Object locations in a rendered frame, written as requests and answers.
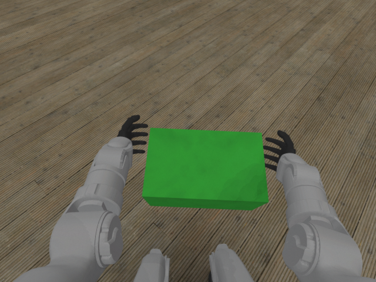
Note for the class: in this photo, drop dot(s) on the carton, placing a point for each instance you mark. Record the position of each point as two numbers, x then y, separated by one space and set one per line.
205 169

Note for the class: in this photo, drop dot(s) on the right robot hand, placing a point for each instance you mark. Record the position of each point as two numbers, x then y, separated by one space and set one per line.
286 147

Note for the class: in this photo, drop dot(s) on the robot right shin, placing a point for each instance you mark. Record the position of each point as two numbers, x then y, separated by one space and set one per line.
221 246

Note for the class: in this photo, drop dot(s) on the left robot hand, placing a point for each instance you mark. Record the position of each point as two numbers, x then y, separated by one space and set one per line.
127 129

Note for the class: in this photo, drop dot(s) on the left robot forearm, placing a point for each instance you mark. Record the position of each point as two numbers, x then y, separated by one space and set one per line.
105 181

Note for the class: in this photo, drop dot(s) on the right robot forearm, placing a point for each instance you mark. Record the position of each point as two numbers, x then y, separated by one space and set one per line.
305 194

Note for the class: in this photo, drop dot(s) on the robot shin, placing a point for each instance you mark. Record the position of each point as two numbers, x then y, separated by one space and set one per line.
155 251
221 246

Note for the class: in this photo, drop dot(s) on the robot left upper arm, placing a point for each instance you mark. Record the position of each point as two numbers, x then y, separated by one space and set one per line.
83 244

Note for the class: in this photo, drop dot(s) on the robot right upper arm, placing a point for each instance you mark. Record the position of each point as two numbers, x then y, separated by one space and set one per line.
318 254

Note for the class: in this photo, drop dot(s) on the robot left shin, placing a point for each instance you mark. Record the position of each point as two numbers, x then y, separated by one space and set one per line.
155 251

